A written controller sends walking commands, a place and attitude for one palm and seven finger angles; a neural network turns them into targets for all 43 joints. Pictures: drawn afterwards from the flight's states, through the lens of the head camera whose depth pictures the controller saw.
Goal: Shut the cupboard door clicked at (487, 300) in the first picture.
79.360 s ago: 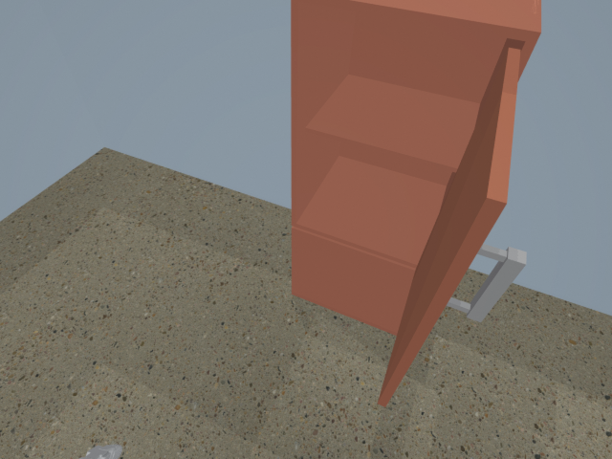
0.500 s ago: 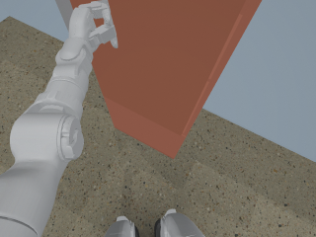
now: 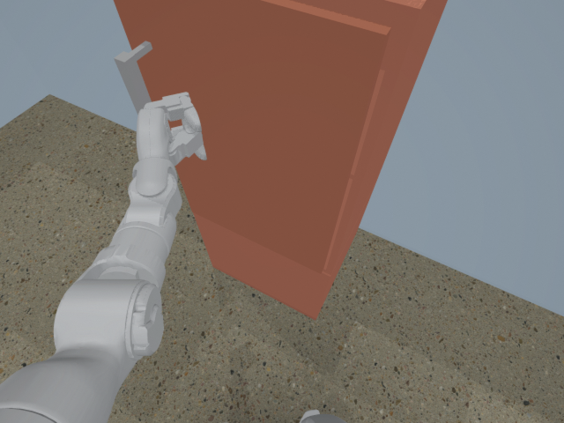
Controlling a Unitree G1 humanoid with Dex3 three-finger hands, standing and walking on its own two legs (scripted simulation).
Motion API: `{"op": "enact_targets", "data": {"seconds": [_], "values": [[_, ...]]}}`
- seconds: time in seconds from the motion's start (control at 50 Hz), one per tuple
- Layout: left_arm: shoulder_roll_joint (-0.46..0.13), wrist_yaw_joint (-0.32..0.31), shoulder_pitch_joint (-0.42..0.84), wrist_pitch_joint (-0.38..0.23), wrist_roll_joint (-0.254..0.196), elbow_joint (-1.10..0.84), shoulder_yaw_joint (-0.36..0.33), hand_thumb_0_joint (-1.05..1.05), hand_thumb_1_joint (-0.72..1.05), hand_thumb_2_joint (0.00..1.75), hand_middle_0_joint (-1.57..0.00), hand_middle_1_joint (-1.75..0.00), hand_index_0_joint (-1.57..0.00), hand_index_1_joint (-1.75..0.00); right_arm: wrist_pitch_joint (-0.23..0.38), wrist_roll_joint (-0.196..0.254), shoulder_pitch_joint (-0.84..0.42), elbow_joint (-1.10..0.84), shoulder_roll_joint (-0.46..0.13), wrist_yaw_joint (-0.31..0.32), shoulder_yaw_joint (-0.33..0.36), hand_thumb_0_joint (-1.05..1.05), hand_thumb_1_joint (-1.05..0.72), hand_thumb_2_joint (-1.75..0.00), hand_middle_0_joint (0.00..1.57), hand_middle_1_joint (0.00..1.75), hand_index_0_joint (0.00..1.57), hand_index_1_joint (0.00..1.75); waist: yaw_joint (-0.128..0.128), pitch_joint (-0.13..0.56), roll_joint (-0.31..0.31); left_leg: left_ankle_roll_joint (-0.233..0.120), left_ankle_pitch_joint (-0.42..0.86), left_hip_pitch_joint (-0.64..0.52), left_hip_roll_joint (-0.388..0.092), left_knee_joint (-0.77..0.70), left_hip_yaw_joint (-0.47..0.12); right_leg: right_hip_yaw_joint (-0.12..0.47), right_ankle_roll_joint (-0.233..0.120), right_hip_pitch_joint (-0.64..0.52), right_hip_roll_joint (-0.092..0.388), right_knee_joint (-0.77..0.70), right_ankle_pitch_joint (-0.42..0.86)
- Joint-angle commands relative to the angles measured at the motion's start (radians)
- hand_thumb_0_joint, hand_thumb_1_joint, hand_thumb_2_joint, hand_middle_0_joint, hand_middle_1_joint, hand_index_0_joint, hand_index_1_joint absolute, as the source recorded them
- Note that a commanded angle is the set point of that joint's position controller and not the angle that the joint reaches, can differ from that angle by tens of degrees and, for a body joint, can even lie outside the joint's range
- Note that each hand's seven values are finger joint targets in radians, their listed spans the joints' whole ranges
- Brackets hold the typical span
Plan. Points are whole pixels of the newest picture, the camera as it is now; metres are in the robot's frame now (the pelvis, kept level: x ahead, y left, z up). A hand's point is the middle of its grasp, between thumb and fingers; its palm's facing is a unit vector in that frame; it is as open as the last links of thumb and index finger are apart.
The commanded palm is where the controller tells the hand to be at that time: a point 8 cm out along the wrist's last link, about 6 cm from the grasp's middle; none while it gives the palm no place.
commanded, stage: pull the fist back off the door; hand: left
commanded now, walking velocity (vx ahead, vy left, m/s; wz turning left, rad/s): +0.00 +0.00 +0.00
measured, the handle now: (148, 89) +0.61 +0.16 +0.11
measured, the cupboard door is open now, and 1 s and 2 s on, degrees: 0 0 0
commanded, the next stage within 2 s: draw the hand back to the body in 0.26 s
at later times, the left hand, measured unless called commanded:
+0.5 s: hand (190, 159) +0.45 +0.09 +0.12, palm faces +0.03 -1.00 +0.02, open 3.1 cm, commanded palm +0.40 +0.13 +0.13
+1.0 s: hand (83, 255) +0.29 +0.17 +0.16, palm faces +0.06 -0.99 -0.14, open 3.1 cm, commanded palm +0.26 +0.23 +0.17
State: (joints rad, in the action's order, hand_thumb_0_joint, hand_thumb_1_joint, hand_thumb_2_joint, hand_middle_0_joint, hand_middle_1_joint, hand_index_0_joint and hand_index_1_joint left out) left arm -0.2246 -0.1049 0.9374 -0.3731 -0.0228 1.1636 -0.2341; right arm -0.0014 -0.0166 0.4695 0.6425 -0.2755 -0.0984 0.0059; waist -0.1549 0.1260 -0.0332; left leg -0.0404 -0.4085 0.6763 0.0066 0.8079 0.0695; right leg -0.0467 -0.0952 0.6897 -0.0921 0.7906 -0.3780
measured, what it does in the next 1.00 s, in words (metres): stands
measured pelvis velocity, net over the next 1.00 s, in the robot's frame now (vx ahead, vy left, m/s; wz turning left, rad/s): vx -0.01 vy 0.02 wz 0.03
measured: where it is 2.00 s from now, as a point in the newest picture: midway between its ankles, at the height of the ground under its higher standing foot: outside the picture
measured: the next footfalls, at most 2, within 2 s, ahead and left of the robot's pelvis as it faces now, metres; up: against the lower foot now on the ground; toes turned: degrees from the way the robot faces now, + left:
none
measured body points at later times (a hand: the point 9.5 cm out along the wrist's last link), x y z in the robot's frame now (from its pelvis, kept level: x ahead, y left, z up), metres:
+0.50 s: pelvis -0.01 +0.01 +0.01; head +0.04 +0.00 +0.45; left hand +0.44 +0.14 +0.12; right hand +0.07 -0.24 -0.11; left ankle -0.02 +0.10 -0.70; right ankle +0.00 -0.05 -0.70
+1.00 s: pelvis -0.01 +0.02 +0.03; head -0.03 +0.00 +0.48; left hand +0.28 +0.22 +0.17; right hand +0.20 -0.21 -0.03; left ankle -0.02 +0.10 -0.70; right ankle -0.01 -0.05 -0.70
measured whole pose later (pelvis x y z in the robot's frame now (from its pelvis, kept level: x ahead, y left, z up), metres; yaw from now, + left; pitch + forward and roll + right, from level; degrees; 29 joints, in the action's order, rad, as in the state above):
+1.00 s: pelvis -0.01 +0.02 +0.03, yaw +2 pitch -1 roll +0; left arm -0.23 0.01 0.07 -0.07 -0.13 0.10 -0.02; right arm 0.00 0.06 0.17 0.54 -0.25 0.04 -0.03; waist 0.01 0.06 -0.04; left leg -0.06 -0.31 0.24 0.05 0.56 0.05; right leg -0.05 -0.07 0.24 -0.06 0.54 -0.29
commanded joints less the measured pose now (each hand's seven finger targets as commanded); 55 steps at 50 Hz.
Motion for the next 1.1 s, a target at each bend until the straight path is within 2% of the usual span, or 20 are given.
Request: {"op": "enact_targets", "data": {"seconds": [0.0,0.02,0.06,0.14,0.2,0.22,0.26,0.3,0.36,0.42,0.48,0.56,0.62,0.66,0.72,0.86,0.88,0.9,0.92,1.08], "values": [[-0.028,0.046,0.361,-0.044,-0.057,-0.324,0.084,0.0,0.9,0.9,-1.3,-1.5,-1.3,-1.5,0.016,0.02,0.053,-0.106,-0.131,0.016,0.061,0.0,-0.9,-0.9,0.2,0.3,0.2,0.3,0.014,0.377,0.041,-0.013,0.286,-0.185,0.035,-0.05,-0.045,0.116,0.123,-0.314,0.057,-0.132,0.51],[0.007,0.054,0.394,-0.051,-0.075,-0.382,0.123,0.0,0.9,0.9,-1.3,-1.5,-1.3,-1.5,0.019,0.028,0.043,-0.108,-0.124,0.022,0.06,0.0,-0.9,-0.9,0.2,0.3,0.2,0.3,0.002,0.385,0.028,-0.015,0.3,-0.226,0.033,-0.053,-0.049,0.109,0.121,-0.305,0.053,-0.135,0.506],[-0.005,0.05,0.449,-0.067,-0.097,-0.481,0.131,0.0,0.9,0.9,-1.3,-1.5,-1.3,-1.5,0.028,0.031,0.021,-0.096,-0.126,0.035,0.062,0.0,-0.9,-0.9,0.2,0.3,0.2,0.3,-0.003,0.397,0.005,-0.015,0.296,-0.279,0.028,-0.058,-0.059,0.105,0.117,-0.287,0.049,-0.145,0.477],[-0.035,0.017,0.44,-0.109,-0.086,-0.612,0.131,0.0,0.9,0.9,-1.3,-1.5,-1.3,-1.5,0.051,0.033,-0.023,-0.079,-0.116,0.052,0.058,0.0,-0.9,-0.9,0.2,0.3,0.2,0.3,0.015,0.446,-0.041,-0.011,0.328,-0.348,0.024,-0.062,-0.072,0.094,0.104,-0.283,0.05,-0.125,0.477],[-0.017,-0.002,0.333,-0.069,-0.061,-0.444,0.142,0.0,0.9,0.9,-1.3,-1.5,-1.3,-1.5,0.047,0.031,-0.034,-0.057,-0.114,0.054,0.048,0.0,-0.9,-0.9,0.2,0.3,0.2,0.3,0.007,0.298,0.055,-0.012,0.24,-0.257,0.024,-0.078,-0.074,0.095,0.115,-0.25,0.057,-0.148,0.389],[-0.053,-0.012,0.324,-0.048,-0.055,-0.379,0.106,0.0,0.9,0.9,-1.3,-1.5,-1.3,-1.5,0.043,0.033,-0.028,-0.055,-0.119,0.057,0.047,0.0,-0.9,-0.9,0.2,0.3,0.2,0.3,0.0,0.243,0.111,-0.017,0.204,-0.214,0.026,-0.082,-0.068,0.109,0.129,-0.249,0.064,-0.167,0.353],[-0.036,-0.012,0.299,-0.004,-0.045,-0.275,0.119,0.0,0.9,0.9,-1.3,-1.5,-1.3,-1.5,0.031,0.038,-0.047,-0.06,-0.118,0.056,0.04,0.0,-0.9,-0.9,0.2,0.3,0.2,0.3,0.002,0.189,0.131,-0.013,0.147,-0.156,0.03,-0.095,-0.065,0.133,0.136,-0.253,0.079,-0.194,0.288],[-0.043,-0.009,0.314,0.022,-0.053,-0.241,0.102,0.0,0.9,0.9,-1.3,-1.5,-1.3,-1.5,0.026,0.041,-0.056,-0.069,-0.12,0.058,0.036,0.0,-0.9,-0.9,0.2,0.3,0.2,0.3,0.014,0.204,0.103,-0.009,0.154,-0.161,0.031,-0.106,-0.067,0.122,0.12,-0.256,0.079,-0.189,0.284],[-0.022,0.005,0.345,0.007,-0.083,-0.253,0.099,0.0,0.9,0.9,-1.3,-1.5,-1.3,-1.5,0.033,0.038,-0.06,-0.085,-0.117,0.059,0.032,0.0,-0.9,-0.9,0.2,0.3,0.2,0.3,0.017,0.254,0.089,-0.006,0.201,-0.191,0.031,-0.1,-0.07,0.102,0.102,-0.265,0.071,-0.162,0.338],[-0.098,0.024,0.237,-0.052,-0.094,-0.372,0.027,0.0,0.9,0.9,-1.3,-1.5,-1.3,-1.5,0.043,0.034,-0.063,-0.12,-0.122,0.057,0.035,0.0,-0.9,-0.9,0.2,0.3,0.2,0.3,0.081,0.381,0.065,-0.004,0.3,-0.237,0.032,-0.1,-0.07,0.092,0.084,-0.363,0.065,-0.119,0.452],[-0.096,0.049,0.114,-0.083,-0.083,-0.55,0.044,0.0,0.9,0.9,-1.3,-1.5,-1.3,-1.5,0.05,0.037,-0.091,-0.152,-0.114,0.052,0.037,0.0,-0.9,-0.9,0.2,0.3,0.2,0.3,0.113,0.452,0.041,-0.004,0.374,-0.288,0.027,-0.101,-0.057,0.09,0.085,-0.416,0.063,-0.104,0.548],[-0.031,0.089,-0.063,-0.017,-0.098,-0.731,0.116,0.0,0.9,0.9,-1.3,-1.5,-1.3,-1.5,0.046,0.055,-0.123,-0.182,-0.109,0.052,0.047,0.0,-0.9,-0.9,0.2,0.3,0.2,0.3,0.122,0.384,0.09,-0.013,0.409,-0.339,0.016,-0.126,-0.053,0.08,0.109,-0.425,0.058,-0.137,0.582],[-0.062,0.112,-0.146,0.075,-0.138,-0.822,0.095,0.0,0.9,0.9,-1.3,-1.5,-1.3,-1.5,0.036,0.074,-0.165,-0.2,-0.114,0.075,0.043,0.0,-0.9,-0.9,0.2,0.3,0.2,0.3,0.125,0.277,0.142,-0.019,0.338,-0.323,0.013,-0.164,-0.044,0.093,0.132,-0.445,0.07,-0.2,0.525],[-0.034,0.125,-0.165,0.116,-0.152,-0.925,0.129,0.0,0.9,0.9,-1.3,-1.5,-1.3,-1.5,0.042,0.081,-0.209,-0.206,-0.101,0.089,0.038,0.0,-0.9,-0.9,0.2,0.3,0.2,0.3,0.127,0.234,0.09,-0.021,0.311,-0.365,0.011,-0.188,-0.046,0.088,0.122,-0.426,0.069,-0.23,0.46],[-0.053,0.134,-0.233,0.147,-0.158,-1.066,0.14,0.0,0.9,0.9,-1.3,-1.5,-1.3,-1.5,0.055,0.088,-0.254,-0.223,-0.095,0.107,0.025,0.0,-0.9,-0.9,0.2,0.3,0.2,0.3,0.14,0.207,0.027,-0.021,0.324,-0.421,0.006,-0.218,-0.06,0.075,0.1,-0.426,0.069,-0.245,0.414],[-0.104,0.177,-0.484,0.274,-0.184,-1.161,0.093,0.0,0.9,0.9,-1.16,-1.35,-1.16,-1.35,0.064,0.099,-0.343,-0.247,-0.087,0.127,-0.001,0.0,-0.9,-0.9,0.2,0.3,0.2,0.3,0.169,0.118,0.038,-0.011,0.262,-0.441,0.007,-0.278,-0.078,0.064,0.08,-0.454,0.079,-0.295,0.32],[-0.131,0.13,-0.498,0.235,-0.109,-1.28,0.161,0.0,0.9,0.9,-1.13,-1.32,-1.13,-1.32,0.051,0.081,-0.363,-0.248,-0.057,0.135,-0.006,0.0,-0.9,-0.9,0.2,0.3,0.2,0.3,0.158,0.052,0.069,-0.004,0.242,-0.434,0.002,-0.326,-0.091,0.108,0.091,-0.469,0.109,-0.355,0.301],[-0.129,0.105,-0.574,0.234,-0.102,-1.255,0.141,0.0,0.9,0.9,-1.11,-1.29,-1.11,-1.29,0.042,0.079,-0.368,-0.241,-0.06,0.14,-0.004,0.0,-0.9,-0.9,0.2,0.3,0.2,0.3,0.155,0.025,0.09,-0.003,0.214,-0.434,-0.005,-0.338,-0.091,0.112,0.094,-0.481,0.111,-0.377,0.26],[-0.098,0.101,-0.605,0.239,-0.103,-1.289,0.17,0.0,0.9,0.9,-1.08,-1.26,-1.08,-1.26,0.041,0.078,-0.382,-0.25,-0.058,0.142,-0.006,0.0,-0.9,-0.9,0.2,0.3,0.2,0.3,0.158,0.016,0.117,-0.007,0.215,-0.435,-0.003,-0.341,-0.094,0.112,0.098,-0.486,0.113,-0.387,0.261],[-0.165,0.043,-0.68,0.254,-0.059,-1.48,0.121,0.0,0.9,0.9,-0.86,-1.02,-0.86,-1.02,0.029,0.06,-0.411,-0.236,-0.054,0.155,-0.029,0.0,-0.9,-0.9,0.2,0.3,0.2,0.3,0.157,-0.022,-0.078,0.008,0.218,-0.568,-0.016,-0.445,-0.126,0.064,0.058,-0.522,0.09,-0.449,0.208]]}}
